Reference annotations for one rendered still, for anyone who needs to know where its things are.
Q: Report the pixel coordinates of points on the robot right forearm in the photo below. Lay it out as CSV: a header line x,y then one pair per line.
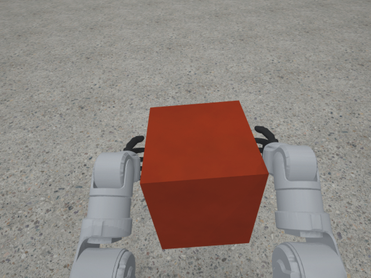
x,y
298,191

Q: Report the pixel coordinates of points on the right robot upper arm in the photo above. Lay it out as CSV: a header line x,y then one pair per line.
x,y
306,260

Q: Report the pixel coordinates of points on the left robot upper arm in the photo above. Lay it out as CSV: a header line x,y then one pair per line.
x,y
105,263

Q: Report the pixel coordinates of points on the robot left forearm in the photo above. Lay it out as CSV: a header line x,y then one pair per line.
x,y
108,218

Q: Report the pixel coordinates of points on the robot right hand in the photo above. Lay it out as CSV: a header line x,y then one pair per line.
x,y
267,134

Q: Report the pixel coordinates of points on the robot left hand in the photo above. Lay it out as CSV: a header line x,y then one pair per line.
x,y
132,143

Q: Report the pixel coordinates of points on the carton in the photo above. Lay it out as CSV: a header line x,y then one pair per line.
x,y
203,176

